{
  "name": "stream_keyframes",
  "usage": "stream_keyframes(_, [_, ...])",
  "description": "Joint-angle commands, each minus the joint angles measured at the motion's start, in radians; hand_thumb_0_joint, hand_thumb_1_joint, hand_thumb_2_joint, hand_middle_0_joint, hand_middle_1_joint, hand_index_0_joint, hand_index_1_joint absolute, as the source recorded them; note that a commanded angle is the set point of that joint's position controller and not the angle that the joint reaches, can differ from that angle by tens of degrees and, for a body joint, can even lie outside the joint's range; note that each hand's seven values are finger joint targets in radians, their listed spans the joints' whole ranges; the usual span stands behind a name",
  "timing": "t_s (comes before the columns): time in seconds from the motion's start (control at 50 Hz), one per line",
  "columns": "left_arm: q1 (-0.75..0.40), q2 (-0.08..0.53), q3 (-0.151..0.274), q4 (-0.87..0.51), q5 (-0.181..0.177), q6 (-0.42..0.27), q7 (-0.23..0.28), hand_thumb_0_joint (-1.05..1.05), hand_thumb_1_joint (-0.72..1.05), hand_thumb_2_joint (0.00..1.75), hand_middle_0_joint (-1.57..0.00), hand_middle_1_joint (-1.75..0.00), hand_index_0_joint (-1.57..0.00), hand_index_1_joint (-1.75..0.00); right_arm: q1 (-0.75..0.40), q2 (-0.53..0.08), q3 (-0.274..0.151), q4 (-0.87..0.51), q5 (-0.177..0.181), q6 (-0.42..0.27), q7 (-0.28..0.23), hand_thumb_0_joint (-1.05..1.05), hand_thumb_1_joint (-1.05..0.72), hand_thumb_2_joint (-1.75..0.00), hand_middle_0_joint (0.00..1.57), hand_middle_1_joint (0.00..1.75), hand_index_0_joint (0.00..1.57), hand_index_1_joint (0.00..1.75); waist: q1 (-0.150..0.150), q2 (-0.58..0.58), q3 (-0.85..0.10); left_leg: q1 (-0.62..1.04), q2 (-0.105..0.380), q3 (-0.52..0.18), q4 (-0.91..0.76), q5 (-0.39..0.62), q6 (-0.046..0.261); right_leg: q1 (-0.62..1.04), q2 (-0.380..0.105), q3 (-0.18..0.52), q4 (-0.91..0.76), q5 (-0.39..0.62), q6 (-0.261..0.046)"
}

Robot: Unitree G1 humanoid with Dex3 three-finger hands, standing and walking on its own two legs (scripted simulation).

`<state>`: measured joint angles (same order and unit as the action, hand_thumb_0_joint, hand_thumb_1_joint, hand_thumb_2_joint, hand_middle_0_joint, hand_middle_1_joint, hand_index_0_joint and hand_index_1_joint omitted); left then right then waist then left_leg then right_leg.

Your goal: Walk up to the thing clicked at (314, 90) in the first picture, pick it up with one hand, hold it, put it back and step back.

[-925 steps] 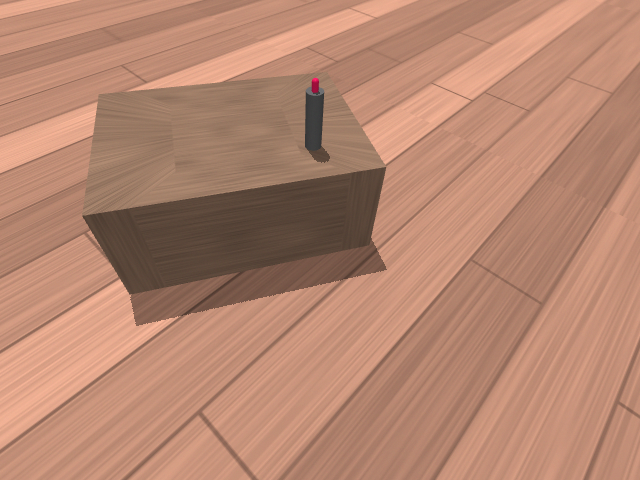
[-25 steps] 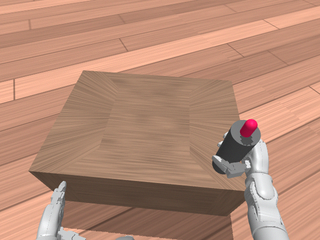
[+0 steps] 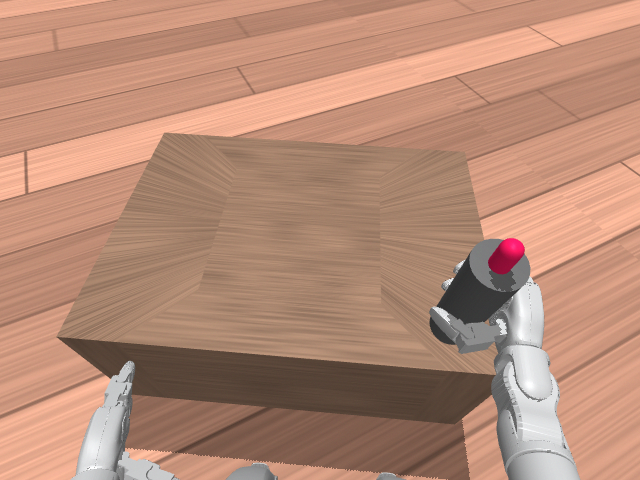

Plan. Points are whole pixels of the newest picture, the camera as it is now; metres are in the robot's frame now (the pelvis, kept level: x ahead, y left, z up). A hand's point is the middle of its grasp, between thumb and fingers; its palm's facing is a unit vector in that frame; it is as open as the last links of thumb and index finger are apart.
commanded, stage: crouch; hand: right
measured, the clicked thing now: (474, 294) +0.33 -0.16 +0.07
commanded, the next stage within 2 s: lower in 1.24 s
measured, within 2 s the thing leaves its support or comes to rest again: neither
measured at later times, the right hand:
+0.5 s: hand (442, 277) +0.43 -0.17 -0.06, palm faces +0.11 +0.99 +0.03, open 8.7 cm
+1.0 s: hand (428, 273) +0.48 -0.17 -0.12, palm faces +0.10 +1.00 +0.01, open 8.7 cm
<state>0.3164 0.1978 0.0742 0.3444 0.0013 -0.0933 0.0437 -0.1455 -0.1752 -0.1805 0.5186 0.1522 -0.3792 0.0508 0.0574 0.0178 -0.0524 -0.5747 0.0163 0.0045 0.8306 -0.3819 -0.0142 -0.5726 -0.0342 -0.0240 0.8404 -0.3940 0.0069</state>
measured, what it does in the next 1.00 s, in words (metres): lowers itself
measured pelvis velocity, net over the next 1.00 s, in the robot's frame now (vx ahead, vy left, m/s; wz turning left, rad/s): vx -0.02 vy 0.00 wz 0.04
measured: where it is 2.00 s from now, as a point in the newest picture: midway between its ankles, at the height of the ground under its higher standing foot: outside the picture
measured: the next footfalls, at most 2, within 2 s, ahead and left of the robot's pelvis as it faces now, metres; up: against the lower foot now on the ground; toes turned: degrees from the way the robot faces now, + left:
none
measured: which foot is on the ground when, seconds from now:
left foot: down 0.00-1.00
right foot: down 0.00-1.00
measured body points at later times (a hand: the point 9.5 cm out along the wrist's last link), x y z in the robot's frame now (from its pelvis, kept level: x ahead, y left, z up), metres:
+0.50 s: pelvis -0.02 -0.01 -0.06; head +0.11 -0.05 +0.37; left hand +0.13 +0.27 -0.04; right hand +0.42 -0.23 -0.06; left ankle +0.02 +0.13 -0.70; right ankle +0.02 -0.12 -0.70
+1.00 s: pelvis -0.02 +0.00 -0.10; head +0.14 -0.06 +0.32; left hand +0.14 +0.26 -0.06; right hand +0.47 -0.22 -0.12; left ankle +0.02 +0.13 -0.70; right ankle +0.02 -0.12 -0.70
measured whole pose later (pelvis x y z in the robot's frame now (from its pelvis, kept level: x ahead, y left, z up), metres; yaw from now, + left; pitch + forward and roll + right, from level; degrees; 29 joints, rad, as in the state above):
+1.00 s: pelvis -0.02 +0.00 -0.10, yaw +2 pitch +27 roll +4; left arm 0.40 0.24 0.03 -0.15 0.11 -0.07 -0.05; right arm -0.71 -0.46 -0.48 1.15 -0.01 -0.57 0.06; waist 0.30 0.03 -0.15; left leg -1.25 -0.02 0.05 1.30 -0.52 -0.01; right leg -1.28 -0.08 0.04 1.38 -0.57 0.01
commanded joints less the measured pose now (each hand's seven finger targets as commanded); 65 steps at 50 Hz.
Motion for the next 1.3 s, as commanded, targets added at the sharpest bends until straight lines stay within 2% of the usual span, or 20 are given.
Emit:
stream_keyframes(0.0, [-0.022, 0.186, 0.111, -0.192, 0.001, -0.058, 0.028, 0.00, -0.54, 0.04, -0.05, -0.05, -0.05, -0.05, -0.426, -0.140, -0.045, -0.159, 0.005, -0.111, 0.004, 0.00, -0.24, -1.33, 1.30, 1.45, 1.35, 1.45, 0.060, 0.045, -0.275, 0.040, -0.016, -0.005, -0.098, 0.220, 0.004, 0.115, 0.019, 0.021, -0.076, 0.158, -0.028])
stream_keyframes(0.04, [-0.026, 0.125, 0.055, -0.187, 0.003, -0.064, 0.016, 0.00, -0.54, 0.04, -0.05, -0.05, -0.05, -0.05, -0.426, -0.128, -0.047, -0.063, 0.002, -0.126, 0.022, 0.00, -0.21, -1.31, 1.28, 1.42, 1.32, 1.42, 0.051, 0.025, -0.250, 0.000, -0.012, -0.011, -0.072, 0.190, 0.005, 0.053, 0.021, 0.022, -0.053, 0.131, -0.029])
stream_keyframes(0.16, [-0.026, 0.159, 0.080, -0.317, 0.026, -0.093, 0.006, 0.00, -0.54, 0.04, -0.05, -0.05, -0.06, -0.05, -0.629, -0.263, -0.154, -0.024, -0.010, -0.214, 0.033, 0.00, -0.20, -1.29, 1.26, 1.40, 1.31, 1.40, 0.071, -0.032, -0.421, -0.063, -0.012, -0.038, 0.003, 0.145, 0.005, 0.001, 0.023, 0.025, 0.045, 0.085, -0.025])
stream_keyframes(0.22, [0.026, 0.113, 0.034, -0.314, 0.038, -0.100, -0.007, 0.00, -0.54, 0.05, -0.05, -0.06, -0.06, -0.05, -0.660, -0.269, -0.165, 0.081, -0.021, -0.249, 0.035, 0.00, -0.22, -1.31, 1.28, 1.42, 1.32, 1.42, 0.068, -0.092, -0.411, -0.153, -0.027, -0.014, 0.067, 0.123, 0.015, -0.060, 0.023, 0.031, 0.075, 0.065, -0.016])
stream_keyframes(0.28, [0.027, 0.183, 0.090, -0.438, 0.054, -0.107, -0.004, 0.00, -0.54, 0.05, -0.05, -0.06, -0.06, -0.05, -0.798, -0.346, -0.199, 0.056, -0.041, -0.289, 0.023, 0.00, -0.26, -1.32, 1.29, 1.43, 1.34, 1.43, 0.097, -0.135, -0.573, -0.180, -0.039, -0.002, 0.119, 0.170, 0.020, 0.008, 0.015, 0.042, 0.121, 0.150, -0.010])
stream_keyframes(0.34, [0.078, 0.245, 0.148, -0.436, 0.061, -0.093, -0.006, 0.00, -0.54, 0.05, -0.05, -0.06, -0.06, -0.05, -0.771, -0.323, -0.205, 0.187, -0.044, -0.278, 0.019, 0.00, -0.28, -1.33, 1.31, 1.45, 1.35, 1.45, 0.116, -0.125, -0.529, -0.223, -0.046, 0.007, 0.147, 0.174, 0.023, -0.048, 0.014, 0.053, 0.155, 0.182, -0.011])
stream_keyframes(0.38, [0.062, 0.202, 0.105, -0.497, 0.064, -0.094, -0.015, 0.00, -0.54, 0.05, -0.05, -0.06, -0.06, -0.05, -0.916, -0.349, -0.206, 0.111, -0.050, -0.302, 0.017, 0.00, -0.30, -1.32, 1.31, 1.43, 1.35, 1.43, 0.126, -0.172, -0.610, -0.263, -0.050, 0.012, 0.169, 0.181, 0.028, -0.011, 0.002, 0.063, 0.183, 0.243, -0.006])
stream_keyframes(0.4, [0.060, 0.222, 0.133, -0.511, 0.065, -0.094, -0.013, 0.00, -0.54, 0.05, -0.05, -0.06, -0.06, -0.05, -0.898, -0.334, -0.194, 0.195, -0.061, -0.296, 0.016, 0.00, -0.32, -1.31, 1.30, 1.42, 1.34, 1.42, 0.148, -0.164, -0.603, -0.270, -0.050, 0.011, 0.174, 0.183, 0.028, -0.028, 0.003, 0.061, 0.200, 0.228, -0.009])
stream_keyframes(0.46, [0.098, 0.184, 0.078, -0.462, 0.074, -0.080, -0.032, 0.00, -0.54, 0.05, -0.05, -0.06, -0.06, -0.05, -0.826, -0.296, -0.205, 0.366, -0.072, -0.285, 0.017, 0.00, -0.26, -1.29, 1.26, 1.39, 1.30, 1.39, 0.134, -0.141, -0.504, -0.318, -0.051, 0.017, 0.206, 0.158, 0.033, -0.161, 0.007, 0.061, 0.229, 0.186, -0.009])
stream_keyframes(0.52, [0.094, 0.166, 0.055, -0.536, 0.085, -0.074, -0.042, 0.00, -0.53, 0.04, -0.05, -0.05, -0.06, -0.05, -0.930, -0.372, -0.230, 0.336, -0.104, -0.303, 0.018, 0.00, -0.24, -1.27, 1.25, 1.38, 1.29, 1.38, 0.140, -0.193, -0.617, -0.341, -0.056, 0.019, 0.247, 0.179, 0.037, -0.135, 0.001, 0.066, 0.271, 0.235, -0.005])
stream_keyframes(0.6, [0.129, 0.249, 0.127, -0.622, 0.090, -0.055, -0.047, 0.00, -0.52, 0.04, -0.05, -0.06, -0.06, -0.05, -0.913, -0.472, -0.320, 0.349, -0.115, -0.306, 0.015, 0.00, -0.27, -1.28, 1.27, 1.40, 1.31, 1.40, 0.172, -0.228, -0.701, -0.329, -0.060, 0.031, 0.286, 0.226, 0.037, -0.126, -0.002, 0.074, 0.307, 0.301, -0.005])
stream_keyframes(0.72, [0.129, 0.247, 0.145, -0.644, 0.085, -0.036, -0.060, 0.00, -0.52, 0.04, -0.05, -0.06, -0.06, -0.04, -0.994, -0.429, -0.299, 0.322, -0.110, -0.299, 0.004, 0.00, -0.25, -1.30, 1.29, 1.42, 1.33, 1.42, 0.215, -0.223, -0.640, -0.414, -0.069, 0.040, 0.301, 0.152, 0.042, -0.188, -0.012, 0.090, 0.320, 0.221, -0.010])
stream_keyframes(0.8, [0.100, 0.175, 0.063, -0.654, 0.088, -0.036, -0.065, 0.00, -0.52, 0.04, -0.05, -0.05, -0.06, -0.04, -1.008, -0.400, -0.254, 0.379, -0.134, -0.305, 0.005, 0.00, -0.21, -1.27, 1.25, 1.38, 1.29, 1.38, 0.211, -0.230, -0.643, -0.425, -0.069, 0.040, 0.317, 0.135, 0.044, -0.235, -0.005, 0.086, 0.342, 0.167, -0.010])
stream_keyframes(0.88, [0.118, 0.225, 0.095, -0.668, 0.097, -0.027, -0.056, 0.00, -0.52, 0.04, -0.05, -0.05, -0.06, -0.04, -1.056, -0.538, -0.317, 0.330, -0.151, -0.314, 0.011, 0.00, -0.19, -1.24, 1.22, 1.35, 1.26, 1.35, 0.221, -0.332, -0.743, -0.468, -0.072, 0.048, 0.347, 0.161, 0.049, -0.136, -0.015, 0.101, 0.367, 0.266, 0.002])
stream_keyframes(0.96, [0.174, 0.215, 0.090, -0.640, 0.099, -0.007, -0.065, 0.00, -0.52, 0.04, -0.05, -0.05, -0.06, -0.04, -1.013, -0.507, -0.333, 0.398, -0.134, -0.297, 0.006, 0.00, -0.22, -1.29, 1.27, 1.41, 1.31, 1.41, 0.232, -0.333, -0.664, -0.448, -0.075, 0.044, 0.343, 0.189, 0.048, -0.213, -0.004, 0.091, 0.382, 0.271, -0.007])
stream_keyframes(1.0, [0.122, 0.261, 0.135, -0.707, 0.094, -0.014, -0.062, 0.00, -0.52, 0.04, -0.05, -0.05, -0.06, -0.04, -1.046, -0.547, -0.343, 0.360, -0.137, -0.298, 0.003, 0.00, -0.22, -1.29, 1.27, 1.41, 1.31, 1.41, 0.246, -0.324, -0.712, -0.443, -0.073, 0.035, 0.342, 0.179, 0.043, -0.210, -0.009, 0.094, 0.395, 0.234, -0.013])
stream_keyframes(1.12, [0.108, 0.227, 0.090, -0.739, 0.093, -0.015, -0.067, 0.00, -0.52, 0.04, -0.05, -0.05, -0.06, -0.04, -1.030, -0.541, -0.341, 0.430, -0.154, -0.296, 0.005, 0.00, -0.18, -1.27, 1.25, 1.39, 1.29, 1.39, 0.250, -0.242, -0.661, -0.411, -0.070, 0.021, 0.337, 0.165, 0.036, -0.333, -0.005, 0.095, 0.416, 0.152, -0.024])
stream_keyframes(1.18, [0.125, 0.197, 0.060, -0.705, 0.093, -0.012, -0.069, 0.00, -0.53, 0.04, -0.05, -0.05, -0.05, -0.04, -1.050, -0.534, -0.333, 0.447, -0.153, -0.299, 0.021, 0.00, -0.19, -1.26, 1.24, 1.37, 1.28, 1.37, 0.256, -0.289, -0.660, -0.439, -0.070, 0.023, 0.366, 0.186, 0.041, -0.332, -0.004, 0.093, 0.432, 0.191, -0.017])
stream_keyframes(1.24, [0.149, 0.239, 0.099, -0.741, 0.096, -0.009, -0.067, 0.00, -0.52, 0.04, -0.05, -0.05, -0.06, -0.04, -1.043, -0.612, -0.380, 0.436, -0.163, -0.299, 0.023, 0.00, -0.20, -1.26, 1.24, 1.37, 1.27, 1.37, 0.260, -0.310, -0.715, -0.430, -0.071, 0.028, 0.379, 0.235, 0.038, -0.290, -0.006, 0.094, 0.451, 0.258, -0.019])
stream_keyframes(1.28, [0.163, 0.220, 0.082, -0.740, 0.097, -0.006, -0.073, 0.00, -0.51, 0.03, -0.05, -0.05, -0.06, -0.04, -1.057, -0.573, -0.361, 0.438, -0.157, -0.297, 0.027, 0.00, -0.19, -1.28, 1.25, 1.39, 1.29, 1.39, 0.270, -0.328, -0.706, -0.454, -0.073, 0.029, 0.384, 0.225, 0.041, -0.292, -0.007, 0.096, 0.454, 0.255, -0.016])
